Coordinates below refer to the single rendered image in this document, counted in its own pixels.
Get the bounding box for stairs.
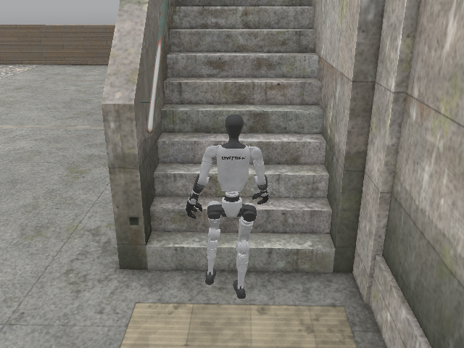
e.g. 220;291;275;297
146;0;335;273

